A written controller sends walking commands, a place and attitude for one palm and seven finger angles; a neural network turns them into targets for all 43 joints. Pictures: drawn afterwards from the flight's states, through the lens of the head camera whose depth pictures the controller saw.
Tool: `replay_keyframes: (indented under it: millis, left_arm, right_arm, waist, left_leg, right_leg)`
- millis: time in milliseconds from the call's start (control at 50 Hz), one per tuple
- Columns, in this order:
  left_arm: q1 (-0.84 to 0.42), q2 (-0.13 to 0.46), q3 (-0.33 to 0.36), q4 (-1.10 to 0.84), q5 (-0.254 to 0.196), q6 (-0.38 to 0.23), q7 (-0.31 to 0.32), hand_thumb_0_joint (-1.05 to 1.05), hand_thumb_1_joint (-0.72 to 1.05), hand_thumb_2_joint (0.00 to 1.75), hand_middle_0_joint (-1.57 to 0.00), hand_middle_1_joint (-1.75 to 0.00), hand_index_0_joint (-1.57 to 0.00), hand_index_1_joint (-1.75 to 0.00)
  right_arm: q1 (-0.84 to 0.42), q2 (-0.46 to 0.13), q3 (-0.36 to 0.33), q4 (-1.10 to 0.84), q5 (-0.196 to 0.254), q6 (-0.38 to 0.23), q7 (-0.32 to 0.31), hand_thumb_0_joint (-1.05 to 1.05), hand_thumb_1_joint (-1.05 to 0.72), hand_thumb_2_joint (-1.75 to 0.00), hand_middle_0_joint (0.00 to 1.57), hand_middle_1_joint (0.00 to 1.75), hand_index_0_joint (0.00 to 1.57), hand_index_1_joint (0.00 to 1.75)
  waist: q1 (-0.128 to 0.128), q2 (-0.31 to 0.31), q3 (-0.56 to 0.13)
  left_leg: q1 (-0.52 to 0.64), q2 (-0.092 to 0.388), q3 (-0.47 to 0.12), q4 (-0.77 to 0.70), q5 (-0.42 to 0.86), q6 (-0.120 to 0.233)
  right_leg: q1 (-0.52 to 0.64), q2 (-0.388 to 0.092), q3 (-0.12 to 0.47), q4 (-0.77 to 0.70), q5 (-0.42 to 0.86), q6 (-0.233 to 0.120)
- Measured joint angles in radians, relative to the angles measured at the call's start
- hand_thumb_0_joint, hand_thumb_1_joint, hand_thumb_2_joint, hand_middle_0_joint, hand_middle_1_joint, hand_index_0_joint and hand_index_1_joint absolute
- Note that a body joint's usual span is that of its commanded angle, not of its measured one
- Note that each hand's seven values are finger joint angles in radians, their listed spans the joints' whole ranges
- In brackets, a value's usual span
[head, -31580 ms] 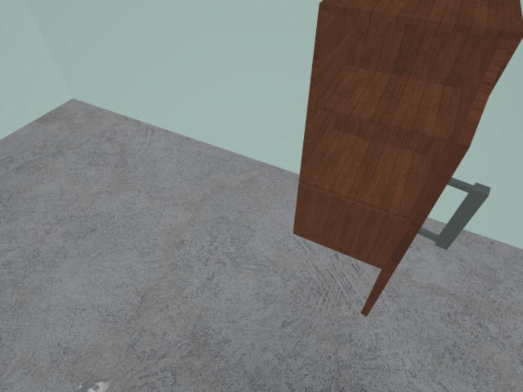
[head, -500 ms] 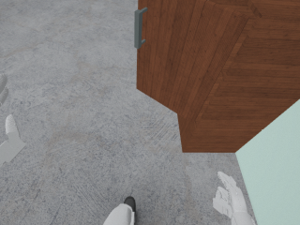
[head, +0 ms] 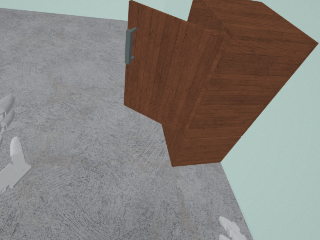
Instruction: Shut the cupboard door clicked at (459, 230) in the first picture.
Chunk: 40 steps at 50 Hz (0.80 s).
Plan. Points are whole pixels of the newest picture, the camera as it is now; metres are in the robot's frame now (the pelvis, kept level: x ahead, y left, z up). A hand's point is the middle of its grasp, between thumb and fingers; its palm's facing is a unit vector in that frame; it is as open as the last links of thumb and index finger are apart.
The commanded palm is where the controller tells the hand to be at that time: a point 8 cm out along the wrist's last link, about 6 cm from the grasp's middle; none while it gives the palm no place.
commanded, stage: stop stepping back and stand still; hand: left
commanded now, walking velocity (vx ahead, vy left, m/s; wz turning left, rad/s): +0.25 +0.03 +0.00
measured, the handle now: (131, 46) +0.89 +0.12 +0.02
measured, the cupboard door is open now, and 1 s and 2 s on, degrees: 52 52 52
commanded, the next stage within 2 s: let the arm hang, fingers relaxed in 1.04 s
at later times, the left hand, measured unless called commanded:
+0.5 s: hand (8, 164) +0.21 +0.26 +0.16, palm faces +0.42 -0.81 -0.40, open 7.5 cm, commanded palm +0.13 +0.31 +0.17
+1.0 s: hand (24, 161) +0.22 +0.24 +0.16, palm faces +0.41 -0.80 -0.45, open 7.4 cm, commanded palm +0.15 +0.29 +0.17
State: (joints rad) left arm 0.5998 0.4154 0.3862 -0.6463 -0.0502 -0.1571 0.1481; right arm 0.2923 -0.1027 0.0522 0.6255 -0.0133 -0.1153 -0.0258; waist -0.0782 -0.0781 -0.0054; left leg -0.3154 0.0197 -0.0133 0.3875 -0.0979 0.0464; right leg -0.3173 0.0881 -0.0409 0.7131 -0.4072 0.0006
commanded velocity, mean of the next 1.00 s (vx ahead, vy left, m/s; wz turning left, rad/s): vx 0.01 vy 0.00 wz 0.00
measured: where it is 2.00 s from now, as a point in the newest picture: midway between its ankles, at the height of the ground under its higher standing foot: outside the picture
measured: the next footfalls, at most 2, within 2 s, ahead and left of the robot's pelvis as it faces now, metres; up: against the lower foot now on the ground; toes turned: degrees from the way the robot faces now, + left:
right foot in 0.14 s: -0.01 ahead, -0.11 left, +0.00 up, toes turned -1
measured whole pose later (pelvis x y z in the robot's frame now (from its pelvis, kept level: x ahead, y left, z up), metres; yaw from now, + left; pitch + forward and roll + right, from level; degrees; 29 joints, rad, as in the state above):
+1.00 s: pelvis +0.02 -0.01 -0.01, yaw +1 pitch +1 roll -1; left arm 0.56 0.44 0.41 -0.50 -0.05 -0.20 0.15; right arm 0.20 -0.19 0.02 0.61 0.01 -0.06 -0.07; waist -0.04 0.00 -0.05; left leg -0.35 0.01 0.01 0.53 -0.19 0.02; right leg -0.11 0.06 -0.04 0.44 -0.34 -0.04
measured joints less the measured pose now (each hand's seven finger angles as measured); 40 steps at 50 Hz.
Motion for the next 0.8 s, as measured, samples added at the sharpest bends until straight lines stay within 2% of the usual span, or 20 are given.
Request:
replay_keyframes:
  millis: [40, 80, 140, 180, 220, 260, 320, 360, 400, 440, 480, 520, 580, 660, 740, 800]
  left_arm:
    - [0.102, 0.074, 0.037, -0.07, 0.0, -0.032, -0.005, 0.02, 0.89, 0.9, -0.21, -0.3, -0.2, -0.3]
    - [0.146, 0.137, 0.084, -0.064, -0.003, -0.047, -0.003, 0.02, 0.89, 0.9, -0.21, -0.3, -0.21, -0.3]
    - [0.11, 0.164, 0.133, 0.04, -0.01, -0.037, 0.006, 0.01, 0.89, 0.9, -0.21, -0.3, -0.21, -0.3]
    - [0.044, 0.119, 0.121, 0.139, -0.017, -0.016, 0.011, 0.01, 0.89, 0.9, -0.21, -0.3, -0.21, -0.3]
    - [-0.012, 0.075, 0.096, 0.221, -0.02, 0.008, 0.017, 0.01, 0.89, 0.9, -0.21, -0.3, -0.21, -0.3]
    - [-0.057, 0.028, 0.068, 0.27, -0.016, 0.03, 0.022, 0.01, 0.89, 0.9, -0.21, -0.3, -0.21, -0.3]
    - [-0.106, -0.059, 0.024, 0.294, -0.006, 0.052, 0.029, 0.02, 0.89, 0.9, -0.2, -0.3, -0.2, -0.3]
    - [-0.138, -0.096, -0.006, 0.286, 0.003, 0.057, 0.026, 0.02, 0.89, 0.9, -0.2, -0.3, -0.2, -0.3]
    - [-0.178, -0.1, -0.031, 0.261, 0.014, 0.048, 0.022, 0.02, 0.89, 0.9, -0.2, -0.3, -0.2, -0.3]
    - [-0.192, -0.069, -0.028, 0.209, 0.021, 0.027, 0.017, 0.02, 0.89, 0.9, -0.2, -0.3, -0.2, -0.3]
    - [-0.161, -0.012, 0.013, 0.143, 0.02, -0.007, 0.013, 0.02, 0.89, 0.9, -0.21, -0.3, -0.2, -0.3]
    - [-0.103, 0.039, 0.064, 0.097, 0.013, -0.042, 0.009, 0.02, 0.89, 0.9, -0.21, -0.3, -0.2, -0.3]
    - [0.007, 0.081, 0.113, 0.076, -0.006, -0.065, 0.005, 0.02, 0.89, 0.9, -0.21, -0.3, -0.21, -0.3]
    - [0.061, 0.046, 0.093, 0.141, -0.015, -0.049, 0.01, 0.01, 0.89, 0.9, -0.21, -0.3, -0.21, -0.3]
    - [-0.026, -0.033, 0.03, 0.281, -0.002, -0.001, 0.018, 0.01, 0.89, 0.9, -0.21, -0.3, -0.21, -0.3]
    - [-0.112, -0.077, -0.009, 0.329, 0.01, 0.029, 0.022, 0.02, 0.89, 0.9, -0.21, -0.3, -0.2, -0.3]
  right_arm:
    - [0.02, 0.009, 0.007, 0.002, -0.007, 0.013, 0.001, 0.01, -0.9, -0.9, 0.2, 0.3, 0.2, 0.3]
    - [0.03, 0.004, 0.005, 0.009, -0.012, 0.035, -0.01, 0.01, -0.9, -0.9, 0.2, 0.3, 0.2, 0.3]
    - [0.012, -0.027, -0.009, 0.013, -0.013, 0.064, -0.026, 0.01, -0.9, -0.9, 0.21, 0.3, 0.2, 0.3]
    - [-0.021, -0.068, -0.026, 0.035, -0.009, 0.081, -0.032, 0.01, -0.9, -0.9, 0.21, 0.3, 0.2, 0.3]
    - [-0.022, -0.096, -0.041, 0.059, 0.004, 0.089, -0.033, 0.01, -0.9, -0.9, 0.2, 0.3, 0.2, 0.3]
    - [-0.005, -0.111, -0.05, 0.078, 0.02, 0.091, -0.036, 0.01, -0.9, -0.9, 0.2, 0.3, 0.2, 0.3]
    - [-0.008, -0.114, -0.051, 0.093, 0.028, 0.083, -0.049, 0.01, -0.9, -0.9, 0.2, 0.3, 0.2, 0.3]
    - [-0.029, -0.108, -0.048, 0.085, 0.021, 0.059, -0.056, 0.01, -0.9, -0.9, 0.2, 0.3, 0.2, 0.3]
    - [-0.056, -0.094, -0.044, 0.064, 0.012, 0.027, -0.057, 0.01, -0.91, -0.9, 0.2, 0.3, 0.2, 0.3]
    - [-0.081, -0.075, -0.037, 0.031, 0.005, 0.004, -0.053, 0.01, -0.91, -0.9, 0.2, 0.3, 0.2, 0.3]
    - [-0.098, -0.057, -0.028, -0.007, 0.002, -0.007, -0.045, 0.01, -0.9, -0.9, 0.2, 0.3, 0.2, 0.3]
    - [-0.103, -0.05, -0.027, -0.036, 0.002, -0.004, -0.036, 0.01, -0.9, -0.9, 0.2, 0.3, 0.2, 0.3]
    - [-0.085, -0.056, -0.032, -0.042, 0.009, 0.02, -0.023, 0.01, -0.9, -0.9, 0.2, 0.3, 0.2, 0.3]
    - [-0.05, -0.085, -0.041, 0.003, 0.021, 0.05, -0.033, 0.01, -0.9, -0.9, 0.2, 0.3, 0.2, 0.3]
    - [-0.034, -0.105, -0.045, 0.049, 0.029, 0.057, -0.057, 0.01, -0.9, -0.9, 0.2, 0.3, 0.2, 0.3]
    - [-0.043, -0.105, -0.042, 0.06, 0.03, 0.051, -0.066, 0.01, -0.9, -0.9, 0.2, 0.3, 0.2, 0.3]
  waist:
    - [0.004, 0.011, -0.028]
    - [0.014, 0.027, -0.059]
    - [0.039, 0.048, -0.091]
    - [0.06, 0.105, -0.078]
    - [0.069, 0.133, -0.079]
    - [0.077, 0.122, -0.093]
    - [0.093, 0.064, -0.09]
    - [0.089, 0.04, -0.072]
    - [0.077, 0.022, -0.041]
    - [0.063, 0.011, -0.012]
    - [0.048, 0.007, 0.005]
    - [0.031, 0.03, 0.012]
    - [0.036, 0.069, -0.013]
    - [0.07, 0.105, -0.054]
    - [0.1, 0.111, -0.061]
    - [0.106, 0.098, -0.043]
  left_leg:
    - [-0.003, 0.009, 0.005, -0.022, 0.019, -0.001]
    - [-0.015, 0.001, 0.009, -0.018, 0.013, -0.008]
    - [-0.081, -0.037, 0.042, 0.077, -0.046, -0.02]
    - [-0.114, -0.022, 0.053, 0.183, -0.1, -0.039]
    - [-0.112, -0.012, 0.045, 0.255, -0.143, -0.046]
    - [-0.082, -0.011, 0.044, 0.255, -0.141, -0.033]
    - [-0.042, -0.045, 0.069, 0.254, -0.154, 0.018]
    - [-0.032, -0.054, 0.074, 0.237, -0.146, 0.026]
    - [-0.028, -0.06, 0.066, 0.199, -0.114, 0.023]
    - [-0.031, -0.057, 0.055, 0.152, -0.077, 0.016]
    - [-0.045, -0.051, 0.049, 0.117, -0.047, 0.005]
    - [-0.061, -0.037, 0.033, 0.106, -0.034, -0.007]
    - [-0.076, -0.023, 0.023, 0.118, -0.048, -0.022]
    - [-0.061, -0.021, 0.033, 0.144, -0.084, -0.01]
    - [-0.027, -0.034, 0.037, 0.131, -0.092, -0.005]
    - [-0.013, -0.038, 0.032, 0.121, -0.085, -0.009]
  right_leg:
    - [0.06, 0.003, -0.042, -0.118, -0.016, -0.01]
    - [0.138, -0.001, -0.072, -0.243, -0.021, -0.024]
    - [0.222, -0.038, -0.048, -0.356, -0.012, -0.067]
    - [0.212, -0.036, -0.045, -0.328, 0.097, -0.055]
    - [0.22, -0.039, -0.051, -0.272, 0.066, -0.031]
    - [0.23, -0.056, -0.056, -0.215, 0.008, -0.016]
    - [0.236, -0.097, -0.042, -0.145, -0.042, 0.006]
    - [0.217, -0.099, -0.011, -0.104, -0.028, -0.003]
    - [0.183, -0.089, 0.021, -0.07, -0.025, -0.008]
    - [0.157, -0.08, 0.029, -0.103, -0.016, -0.016]
    - [0.15, -0.076, 0.022, -0.19, 0.016, -0.024]
    - [0.148, -0.061, 0.007, -0.237, 0.085, -0.023]
    - [0.155, -0.044, 0.0, -0.27, 0.101, -0.024]
    - [0.179, -0.044, 0.012, -0.271, 0.077, -0.021]
    - [0.205, -0.058, 0.014, -0.266, 0.059, -0.014]
    - [0.217, -0.06, 0.007, -0.264, 0.057, -0.017]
